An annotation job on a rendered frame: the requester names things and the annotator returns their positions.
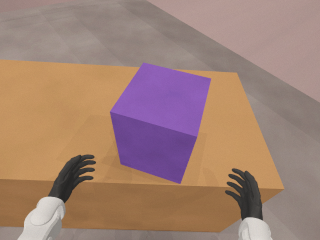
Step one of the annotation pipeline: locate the robot left forearm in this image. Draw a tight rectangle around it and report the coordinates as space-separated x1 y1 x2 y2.
17 196 66 240

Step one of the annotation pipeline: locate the robot right hand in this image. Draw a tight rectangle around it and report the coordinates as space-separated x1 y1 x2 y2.
225 168 263 221

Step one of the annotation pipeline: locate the carton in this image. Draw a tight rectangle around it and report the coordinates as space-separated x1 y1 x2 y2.
110 62 211 184

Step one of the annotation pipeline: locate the pedestal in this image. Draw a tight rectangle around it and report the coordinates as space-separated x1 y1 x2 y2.
0 59 285 233

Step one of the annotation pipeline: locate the robot left hand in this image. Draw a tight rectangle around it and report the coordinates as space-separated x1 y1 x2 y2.
48 154 96 203

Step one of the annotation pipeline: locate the robot right forearm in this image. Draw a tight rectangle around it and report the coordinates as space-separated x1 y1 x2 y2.
238 217 273 240

